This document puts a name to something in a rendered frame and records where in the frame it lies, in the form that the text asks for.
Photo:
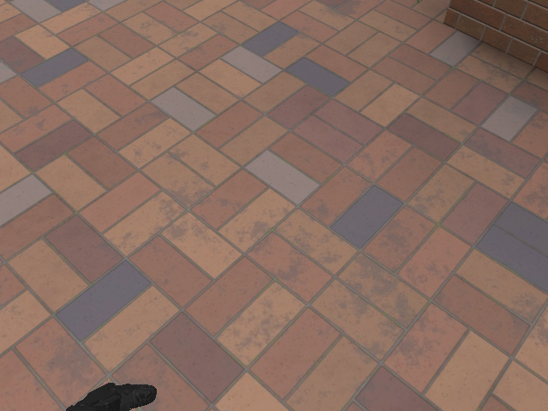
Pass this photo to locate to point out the robot left hand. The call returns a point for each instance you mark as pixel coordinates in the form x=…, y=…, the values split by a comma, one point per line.
x=111, y=397

